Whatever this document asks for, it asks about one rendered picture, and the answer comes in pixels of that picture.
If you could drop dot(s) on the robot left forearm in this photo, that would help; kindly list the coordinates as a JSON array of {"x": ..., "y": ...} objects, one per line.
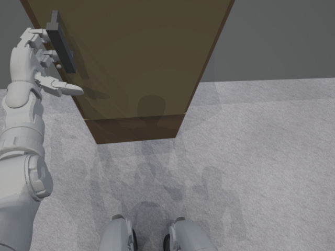
[{"x": 23, "y": 130}]

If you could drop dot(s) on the left robot upper arm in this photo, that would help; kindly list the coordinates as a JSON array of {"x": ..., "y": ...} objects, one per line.
[{"x": 24, "y": 182}]

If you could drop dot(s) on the cupboard door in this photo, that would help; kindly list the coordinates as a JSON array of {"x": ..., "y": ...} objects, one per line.
[{"x": 135, "y": 58}]

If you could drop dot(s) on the robot thigh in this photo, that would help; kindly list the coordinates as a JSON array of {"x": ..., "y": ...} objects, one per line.
[
  {"x": 185, "y": 235},
  {"x": 117, "y": 235}
]

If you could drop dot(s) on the handle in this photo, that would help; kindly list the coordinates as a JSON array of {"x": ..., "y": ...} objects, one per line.
[{"x": 57, "y": 38}]

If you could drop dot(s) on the left robot hand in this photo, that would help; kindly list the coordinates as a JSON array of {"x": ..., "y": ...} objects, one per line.
[{"x": 24, "y": 64}]

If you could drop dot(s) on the left robot thigh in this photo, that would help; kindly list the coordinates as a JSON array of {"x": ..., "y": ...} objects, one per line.
[{"x": 117, "y": 235}]

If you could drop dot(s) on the right robot thigh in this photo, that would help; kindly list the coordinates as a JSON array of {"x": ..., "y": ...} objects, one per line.
[{"x": 185, "y": 235}]

